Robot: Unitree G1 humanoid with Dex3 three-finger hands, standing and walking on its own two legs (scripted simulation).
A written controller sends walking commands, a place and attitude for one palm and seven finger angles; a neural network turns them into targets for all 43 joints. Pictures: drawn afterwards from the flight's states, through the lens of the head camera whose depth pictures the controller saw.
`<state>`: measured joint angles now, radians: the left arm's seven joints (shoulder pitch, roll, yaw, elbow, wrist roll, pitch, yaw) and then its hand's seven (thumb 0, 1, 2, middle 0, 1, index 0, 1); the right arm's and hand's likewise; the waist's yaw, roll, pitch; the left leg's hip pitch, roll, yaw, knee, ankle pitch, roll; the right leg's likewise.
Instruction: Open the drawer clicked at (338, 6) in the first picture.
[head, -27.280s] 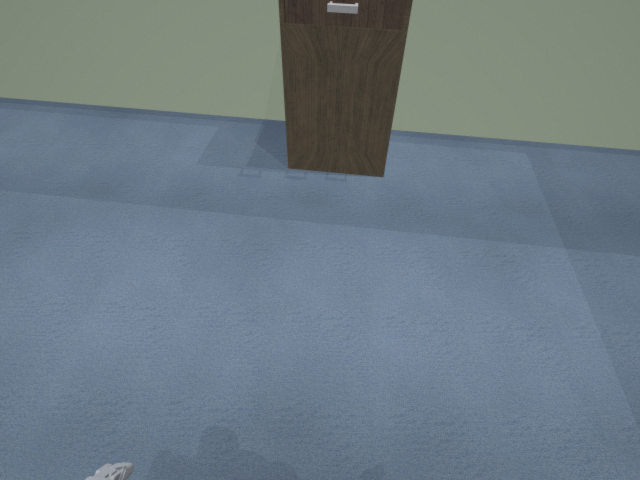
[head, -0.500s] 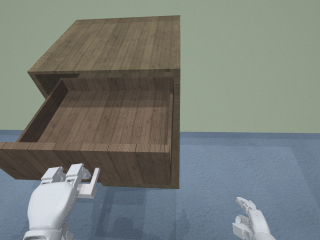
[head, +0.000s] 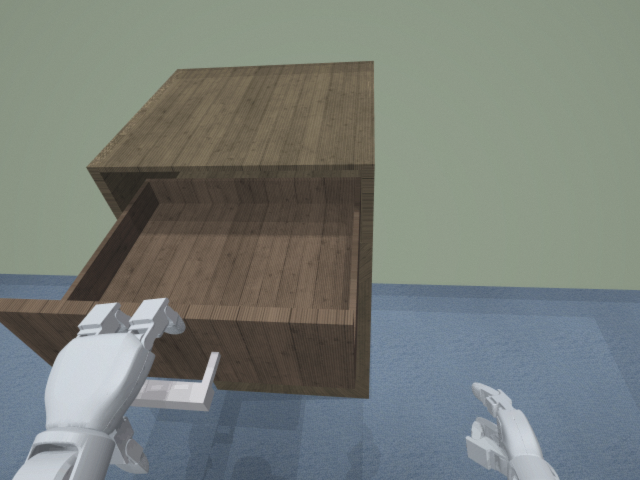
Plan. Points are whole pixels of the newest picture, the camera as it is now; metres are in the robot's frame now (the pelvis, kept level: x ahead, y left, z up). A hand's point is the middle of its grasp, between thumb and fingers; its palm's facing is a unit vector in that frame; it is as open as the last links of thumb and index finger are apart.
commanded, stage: lift the hand off the handle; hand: left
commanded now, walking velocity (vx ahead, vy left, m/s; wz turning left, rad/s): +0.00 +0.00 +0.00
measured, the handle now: (171, 376) +0.22 +0.24 +0.03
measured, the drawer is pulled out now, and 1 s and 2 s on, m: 0.29 0.29 0.29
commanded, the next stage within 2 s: draw the hand back to the body in 0.68 s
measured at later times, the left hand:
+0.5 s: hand (109, 342) +0.18 +0.23 +0.17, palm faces +0.18 -0.10 -0.98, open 13.8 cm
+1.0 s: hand (96, 348) +0.17 +0.23 +0.18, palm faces +0.14 -0.07 -0.99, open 13.8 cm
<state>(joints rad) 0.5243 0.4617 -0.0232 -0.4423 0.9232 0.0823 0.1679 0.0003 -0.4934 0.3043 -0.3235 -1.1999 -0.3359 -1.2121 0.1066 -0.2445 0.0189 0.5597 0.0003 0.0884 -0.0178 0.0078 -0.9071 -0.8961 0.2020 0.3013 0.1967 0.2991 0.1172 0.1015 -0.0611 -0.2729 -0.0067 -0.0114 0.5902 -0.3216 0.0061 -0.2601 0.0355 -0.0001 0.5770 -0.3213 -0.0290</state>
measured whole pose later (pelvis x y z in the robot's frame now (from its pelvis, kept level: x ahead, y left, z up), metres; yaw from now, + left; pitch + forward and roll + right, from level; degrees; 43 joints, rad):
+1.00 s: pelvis -0.01 -0.01 +0.01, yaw +2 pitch -3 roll +0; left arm 0.44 0.61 0.14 -0.62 0.74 0.13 -0.06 0.00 -0.49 0.30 -0.32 -1.20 -0.32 -1.21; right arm 0.10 -0.26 0.06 0.55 0.04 0.09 0.00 0.01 -0.91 -0.90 0.20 0.30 0.20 0.30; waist 0.11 0.13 -0.03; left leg -0.19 0.00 -0.04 0.51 -0.27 0.00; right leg -0.17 0.04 -0.03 0.48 -0.27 -0.04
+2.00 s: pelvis +0.03 +0.00 +0.01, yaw +2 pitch -1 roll +0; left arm 0.55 0.35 0.31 -0.60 -0.07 -0.11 0.10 0.00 0.28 0.64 -0.26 -0.70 -0.26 -0.70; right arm 0.17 -0.21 0.01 0.62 0.02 -0.10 -0.06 0.01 -0.91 -0.90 0.20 0.30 0.20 0.30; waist 0.05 0.07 -0.01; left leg -0.15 -0.02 -0.04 0.47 -0.30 0.01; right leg -0.11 0.02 -0.03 0.43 -0.30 -0.02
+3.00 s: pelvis -0.04 +0.01 +0.00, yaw +3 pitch +2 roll -1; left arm 0.62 0.47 0.47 -0.72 -0.06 -0.20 0.12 0.02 0.88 0.90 -0.22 -0.30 -0.22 -0.31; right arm 0.18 -0.20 -0.01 0.55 0.02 -0.04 -0.07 0.01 -0.91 -0.90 0.20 0.30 0.20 0.30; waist 0.00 -0.02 0.02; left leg -0.36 -0.04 -0.04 0.54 -0.21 0.02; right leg -0.33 0.00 -0.05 0.53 -0.23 -0.01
